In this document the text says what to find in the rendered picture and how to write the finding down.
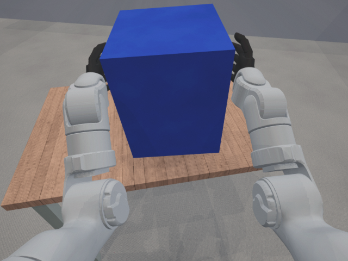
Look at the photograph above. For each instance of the robot right upper arm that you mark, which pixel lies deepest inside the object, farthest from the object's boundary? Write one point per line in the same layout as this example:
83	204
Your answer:
291	206

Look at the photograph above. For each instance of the right robot hand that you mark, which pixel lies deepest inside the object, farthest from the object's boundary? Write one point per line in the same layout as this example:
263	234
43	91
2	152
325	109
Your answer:
245	54

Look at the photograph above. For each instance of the carton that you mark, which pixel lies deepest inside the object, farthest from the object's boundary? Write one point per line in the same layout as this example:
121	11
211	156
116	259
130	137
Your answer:
169	71

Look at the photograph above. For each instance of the left robot hand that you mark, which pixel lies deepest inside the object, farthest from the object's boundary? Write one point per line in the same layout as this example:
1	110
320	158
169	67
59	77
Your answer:
94	61

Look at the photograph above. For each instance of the robot right forearm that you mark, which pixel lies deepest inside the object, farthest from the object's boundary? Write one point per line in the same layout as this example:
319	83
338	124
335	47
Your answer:
269	125

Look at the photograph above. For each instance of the robot left upper arm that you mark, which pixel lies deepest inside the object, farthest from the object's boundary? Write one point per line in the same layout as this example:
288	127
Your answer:
91	212

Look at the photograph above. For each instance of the table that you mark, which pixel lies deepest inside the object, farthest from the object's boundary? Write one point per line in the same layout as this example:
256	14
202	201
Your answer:
38	181

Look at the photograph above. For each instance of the robot left forearm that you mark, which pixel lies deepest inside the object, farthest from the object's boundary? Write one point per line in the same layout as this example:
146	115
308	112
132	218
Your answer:
86	122

